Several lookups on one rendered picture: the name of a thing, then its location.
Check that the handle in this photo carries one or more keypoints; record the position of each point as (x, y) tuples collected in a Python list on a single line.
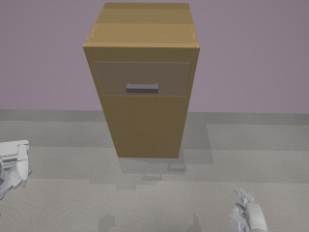
[(142, 88)]

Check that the drawer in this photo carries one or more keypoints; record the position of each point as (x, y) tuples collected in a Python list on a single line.
[(172, 77)]

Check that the robot left hand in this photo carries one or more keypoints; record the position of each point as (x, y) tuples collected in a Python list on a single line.
[(14, 158)]

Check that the robot right hand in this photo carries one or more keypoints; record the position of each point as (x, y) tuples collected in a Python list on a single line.
[(251, 216)]

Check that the cabinet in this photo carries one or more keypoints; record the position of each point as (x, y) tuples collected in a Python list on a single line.
[(144, 127)]

